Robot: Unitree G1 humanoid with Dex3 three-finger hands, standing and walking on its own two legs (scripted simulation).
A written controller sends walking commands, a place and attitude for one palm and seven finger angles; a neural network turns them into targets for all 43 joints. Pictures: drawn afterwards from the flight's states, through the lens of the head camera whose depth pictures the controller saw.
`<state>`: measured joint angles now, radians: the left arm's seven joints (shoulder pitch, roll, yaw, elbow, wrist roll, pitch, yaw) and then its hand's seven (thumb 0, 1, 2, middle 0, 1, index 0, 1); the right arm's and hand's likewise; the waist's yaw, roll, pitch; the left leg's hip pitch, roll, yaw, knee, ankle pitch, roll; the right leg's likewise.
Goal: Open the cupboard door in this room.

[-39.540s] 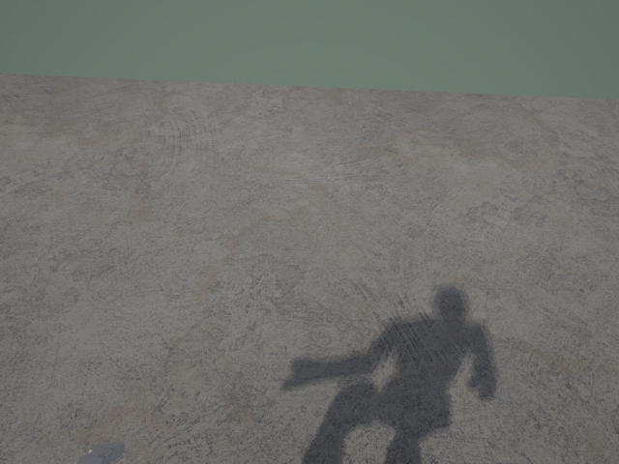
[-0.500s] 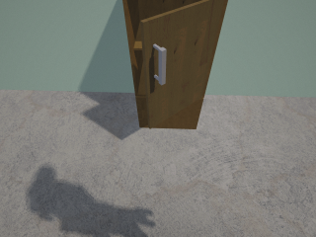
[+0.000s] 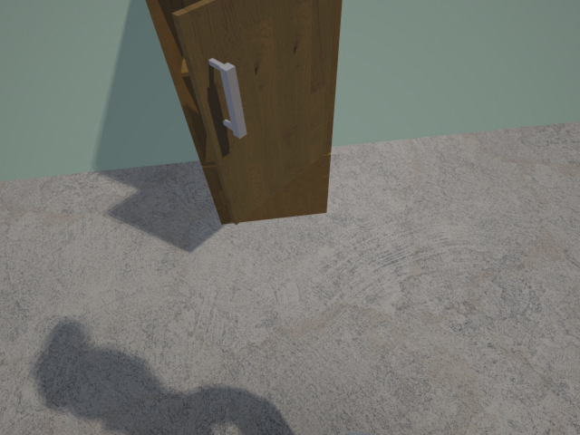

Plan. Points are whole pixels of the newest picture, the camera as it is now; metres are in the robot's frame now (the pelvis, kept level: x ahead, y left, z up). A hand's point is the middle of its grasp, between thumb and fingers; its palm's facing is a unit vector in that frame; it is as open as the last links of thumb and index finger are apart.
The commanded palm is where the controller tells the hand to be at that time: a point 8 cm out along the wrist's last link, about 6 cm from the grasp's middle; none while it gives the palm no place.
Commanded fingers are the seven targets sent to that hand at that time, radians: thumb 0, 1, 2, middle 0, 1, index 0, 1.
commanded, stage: walk to a spot facing it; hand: left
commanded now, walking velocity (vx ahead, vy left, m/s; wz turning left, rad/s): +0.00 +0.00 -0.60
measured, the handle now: (227, 99) +0.70 +0.19 +0.04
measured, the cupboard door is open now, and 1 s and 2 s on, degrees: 40 40 40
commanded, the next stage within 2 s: none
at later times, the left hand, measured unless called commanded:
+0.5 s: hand out of the picture +0.08 +0.22 -0.17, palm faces -0.16 -0.96 -0.24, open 7.4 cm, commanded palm none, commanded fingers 0.00 0.90 0.90 -0.20 -0.30 -0.20 -0.30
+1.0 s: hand (222, 407) +0.17 +0.13 -0.16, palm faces -0.55 -0.80 -0.25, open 7.4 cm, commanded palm none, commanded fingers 0.00 0.90 0.90 -0.20 -0.30 -0.20 -0.30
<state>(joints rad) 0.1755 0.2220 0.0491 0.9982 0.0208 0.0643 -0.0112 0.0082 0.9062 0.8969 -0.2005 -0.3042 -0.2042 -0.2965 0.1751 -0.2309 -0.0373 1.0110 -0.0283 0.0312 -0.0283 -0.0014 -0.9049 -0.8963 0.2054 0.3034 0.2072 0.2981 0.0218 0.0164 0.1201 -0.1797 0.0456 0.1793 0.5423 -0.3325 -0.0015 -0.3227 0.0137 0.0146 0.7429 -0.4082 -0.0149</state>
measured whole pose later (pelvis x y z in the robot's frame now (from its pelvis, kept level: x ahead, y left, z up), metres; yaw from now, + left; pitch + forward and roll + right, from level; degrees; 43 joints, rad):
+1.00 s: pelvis -0.01 +0.00 +0.01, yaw -35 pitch +1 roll +1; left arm 0.19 0.24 0.06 0.90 0.03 0.03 0.00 0.01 0.91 0.90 -0.20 -0.30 -0.20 -0.30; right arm 0.17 -0.26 -0.06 0.90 -0.01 0.05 -0.01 0.00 -0.91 -0.90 0.20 0.30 0.20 0.30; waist 0.00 -0.03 0.11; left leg -0.46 0.06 0.05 0.98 -0.47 -0.07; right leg -0.31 0.02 0.09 0.53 -0.24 -0.01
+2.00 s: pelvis +0.18 -0.27 +0.01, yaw -63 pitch +1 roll -1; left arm 0.33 0.20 0.06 1.06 0.02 -0.06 0.00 0.00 0.93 0.90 -0.20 -0.30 -0.20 -0.30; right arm 0.09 -0.18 -0.05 0.94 -0.02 -0.03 0.03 0.00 -0.91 -0.90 0.20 0.30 0.20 0.30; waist 0.05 -0.02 0.04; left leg -0.49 0.09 0.08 0.67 -0.23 -0.04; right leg -0.04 0.05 -0.01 0.34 -0.32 -0.05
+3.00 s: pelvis +0.35 -0.69 -0.01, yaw -65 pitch +0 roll -2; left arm 0.27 0.18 0.04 1.07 0.01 0.00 0.02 0.01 0.92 0.90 -0.20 -0.30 -0.20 -0.30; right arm 0.16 -0.19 -0.04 0.98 -0.02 -0.02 0.00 0.00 -0.92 -0.90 0.20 0.30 0.20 0.30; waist -0.01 -0.04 0.07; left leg -0.46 0.02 0.10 0.68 -0.22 0.09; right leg -0.24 -0.04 -0.12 0.99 -0.57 0.04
